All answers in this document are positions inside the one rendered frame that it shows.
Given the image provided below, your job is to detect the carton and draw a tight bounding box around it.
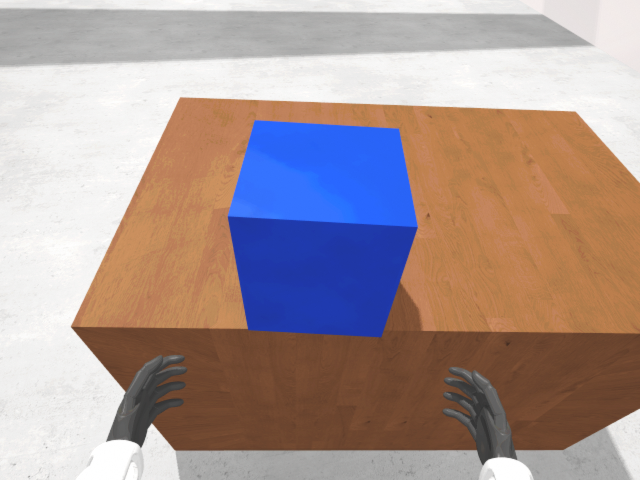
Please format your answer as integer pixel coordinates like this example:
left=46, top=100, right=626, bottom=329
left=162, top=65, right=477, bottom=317
left=228, top=120, right=418, bottom=337

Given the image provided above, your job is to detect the left robot forearm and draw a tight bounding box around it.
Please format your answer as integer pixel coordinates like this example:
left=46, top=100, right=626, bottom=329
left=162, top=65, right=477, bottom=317
left=76, top=440, right=144, bottom=480

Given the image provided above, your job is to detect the right robot forearm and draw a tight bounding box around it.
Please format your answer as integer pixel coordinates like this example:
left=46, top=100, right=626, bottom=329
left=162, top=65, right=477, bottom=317
left=479, top=457, right=534, bottom=480

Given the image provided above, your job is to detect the pedestal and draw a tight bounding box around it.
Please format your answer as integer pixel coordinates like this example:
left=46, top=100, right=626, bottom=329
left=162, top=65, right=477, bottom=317
left=71, top=97, right=640, bottom=451

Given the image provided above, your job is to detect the robot left hand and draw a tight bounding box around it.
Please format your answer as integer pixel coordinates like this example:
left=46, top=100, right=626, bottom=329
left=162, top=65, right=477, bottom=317
left=106, top=355, right=187, bottom=448

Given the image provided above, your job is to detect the robot right hand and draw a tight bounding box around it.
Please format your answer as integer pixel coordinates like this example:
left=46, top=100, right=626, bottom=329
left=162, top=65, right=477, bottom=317
left=443, top=367, right=518, bottom=465

